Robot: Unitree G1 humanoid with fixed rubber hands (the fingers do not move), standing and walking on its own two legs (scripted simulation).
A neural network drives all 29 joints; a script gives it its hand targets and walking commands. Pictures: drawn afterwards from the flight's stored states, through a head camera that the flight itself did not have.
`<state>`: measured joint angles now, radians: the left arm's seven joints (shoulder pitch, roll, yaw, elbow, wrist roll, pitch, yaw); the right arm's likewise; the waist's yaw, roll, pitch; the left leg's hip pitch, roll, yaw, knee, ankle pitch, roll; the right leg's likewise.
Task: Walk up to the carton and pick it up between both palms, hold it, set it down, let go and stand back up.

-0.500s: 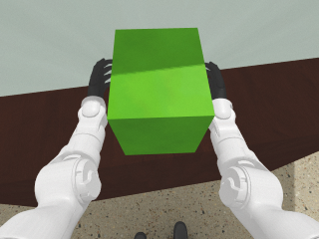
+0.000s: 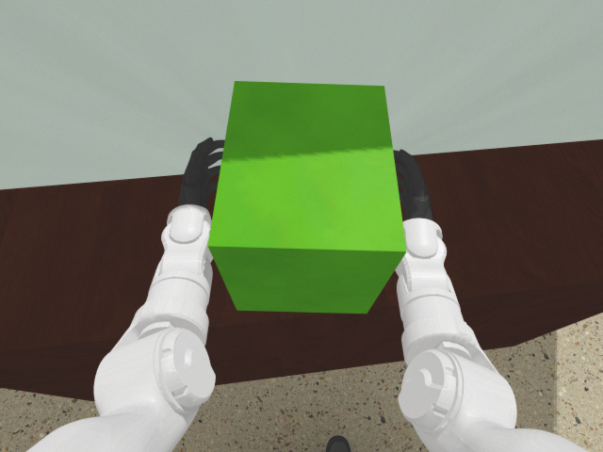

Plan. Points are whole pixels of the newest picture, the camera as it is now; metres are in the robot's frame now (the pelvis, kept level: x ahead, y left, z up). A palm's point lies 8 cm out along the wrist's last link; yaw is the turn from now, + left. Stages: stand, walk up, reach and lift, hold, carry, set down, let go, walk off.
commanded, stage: reach and lift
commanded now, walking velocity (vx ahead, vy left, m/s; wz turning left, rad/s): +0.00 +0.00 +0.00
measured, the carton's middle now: (305, 205) +0.44 +0.00 +0.00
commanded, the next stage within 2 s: none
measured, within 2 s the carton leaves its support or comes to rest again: leaves its support in 1.36 s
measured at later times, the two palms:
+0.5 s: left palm (179, 209) +0.41 +0.16 +0.04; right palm (403, 215) +0.40 -0.13 +0.03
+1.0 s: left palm (180, 207) +0.41 +0.16 +0.04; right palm (403, 214) +0.40 -0.13 +0.03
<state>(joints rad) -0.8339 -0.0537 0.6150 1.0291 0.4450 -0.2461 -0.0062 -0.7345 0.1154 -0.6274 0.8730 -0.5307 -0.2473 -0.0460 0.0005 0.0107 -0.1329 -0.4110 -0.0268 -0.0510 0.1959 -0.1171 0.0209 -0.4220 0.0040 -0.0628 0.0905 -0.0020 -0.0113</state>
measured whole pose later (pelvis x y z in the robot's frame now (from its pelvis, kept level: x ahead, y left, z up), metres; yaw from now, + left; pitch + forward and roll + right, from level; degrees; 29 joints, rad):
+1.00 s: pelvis +0.00 +0.00 +0.00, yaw +4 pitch +18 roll -1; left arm -0.73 -0.09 0.56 0.88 0.46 -0.19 -0.02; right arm -0.69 0.15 -0.66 0.85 -0.57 -0.29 -0.02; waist -0.04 0.03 -0.14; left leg -0.39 -0.04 -0.10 0.18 -0.10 0.02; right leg -0.35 -0.01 -0.11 0.02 0.02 0.00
